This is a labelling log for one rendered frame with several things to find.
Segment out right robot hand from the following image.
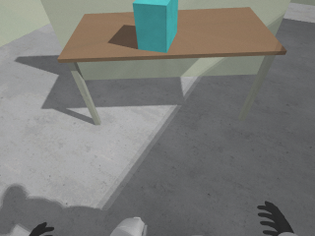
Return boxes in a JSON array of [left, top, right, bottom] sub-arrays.
[[257, 201, 294, 236]]

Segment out carton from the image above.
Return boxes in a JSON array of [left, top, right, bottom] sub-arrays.
[[132, 0, 178, 53]]

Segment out table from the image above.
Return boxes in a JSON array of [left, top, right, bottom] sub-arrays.
[[57, 7, 286, 126]]

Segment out left robot thigh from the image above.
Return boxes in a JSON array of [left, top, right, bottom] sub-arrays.
[[110, 217, 148, 236]]

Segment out left robot hand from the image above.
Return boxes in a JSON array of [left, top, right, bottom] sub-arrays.
[[29, 222, 54, 236]]

